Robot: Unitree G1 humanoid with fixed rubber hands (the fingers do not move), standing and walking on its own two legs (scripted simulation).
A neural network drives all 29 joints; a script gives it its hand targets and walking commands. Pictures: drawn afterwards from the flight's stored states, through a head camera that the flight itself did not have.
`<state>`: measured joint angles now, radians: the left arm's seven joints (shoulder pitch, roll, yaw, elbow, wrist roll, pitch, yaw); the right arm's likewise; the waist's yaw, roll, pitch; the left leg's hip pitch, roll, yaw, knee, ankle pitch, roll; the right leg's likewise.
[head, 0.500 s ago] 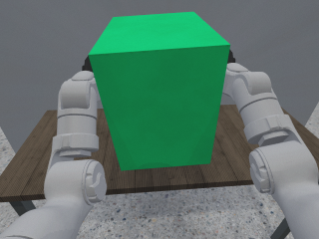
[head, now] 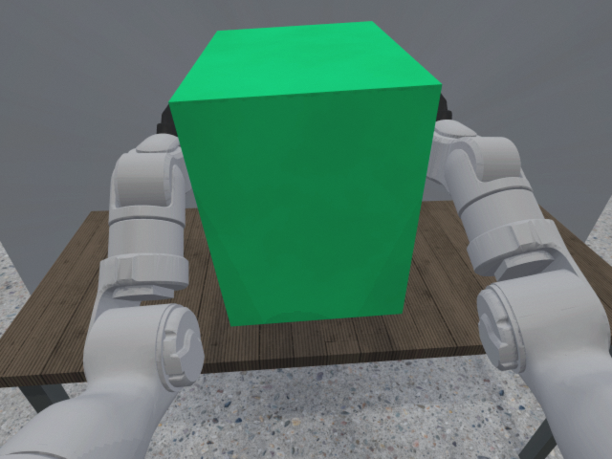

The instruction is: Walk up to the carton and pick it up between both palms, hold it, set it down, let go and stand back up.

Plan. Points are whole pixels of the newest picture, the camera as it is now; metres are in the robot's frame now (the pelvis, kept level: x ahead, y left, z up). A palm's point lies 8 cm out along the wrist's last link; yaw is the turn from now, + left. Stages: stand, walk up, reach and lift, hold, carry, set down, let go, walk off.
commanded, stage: hold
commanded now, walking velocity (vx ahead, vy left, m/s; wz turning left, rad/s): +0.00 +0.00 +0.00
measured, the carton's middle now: (305, 165) +0.40 -0.01 +0.26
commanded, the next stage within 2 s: set down in 0.50 s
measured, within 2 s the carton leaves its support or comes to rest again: neither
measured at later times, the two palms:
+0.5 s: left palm (175, 152) +0.37 +0.15 +0.30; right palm (434, 139) +0.37 -0.16 +0.31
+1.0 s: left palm (175, 140) +0.41 +0.16 +0.29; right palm (418, 135) +0.40 -0.15 +0.31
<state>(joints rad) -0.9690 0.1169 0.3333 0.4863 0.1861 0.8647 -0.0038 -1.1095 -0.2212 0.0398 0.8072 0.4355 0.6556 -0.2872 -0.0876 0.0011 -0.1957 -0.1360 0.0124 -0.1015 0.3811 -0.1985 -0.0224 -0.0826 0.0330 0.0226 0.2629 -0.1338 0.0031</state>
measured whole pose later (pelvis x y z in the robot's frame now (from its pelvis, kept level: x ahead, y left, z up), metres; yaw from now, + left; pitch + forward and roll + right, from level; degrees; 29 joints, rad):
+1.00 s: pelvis +0.01 -0.01 +0.00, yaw +1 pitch -6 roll -1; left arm -1.07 0.14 0.43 0.72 0.33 0.61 -0.08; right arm -1.19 -0.12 -0.17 1.08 0.18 0.36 -0.19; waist -0.11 -0.06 -0.11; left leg -0.01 0.01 -0.11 0.30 -0.19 -0.03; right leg 0.02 0.02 0.02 0.24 -0.16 -0.01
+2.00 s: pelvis +0.02 -0.01 +0.00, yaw +2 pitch -3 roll -1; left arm -0.99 0.09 0.36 0.83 0.24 0.37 0.05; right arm -1.01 -0.07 -0.31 1.06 0.01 0.12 -0.12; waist -0.08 -0.05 -0.05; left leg -0.08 0.02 -0.07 0.32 -0.19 -0.03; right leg -0.04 0.02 -0.02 0.27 -0.17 -0.01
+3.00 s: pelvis +0.02 -0.01 +0.00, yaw -1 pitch +3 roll +0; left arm -0.96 0.01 0.49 0.92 0.32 0.22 0.05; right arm -0.93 -0.01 -0.59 1.00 -0.31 0.03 0.01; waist -0.05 -0.04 -0.08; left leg -0.18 0.02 -0.01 0.29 -0.17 -0.02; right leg -0.19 0.01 -0.02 0.30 -0.17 -0.01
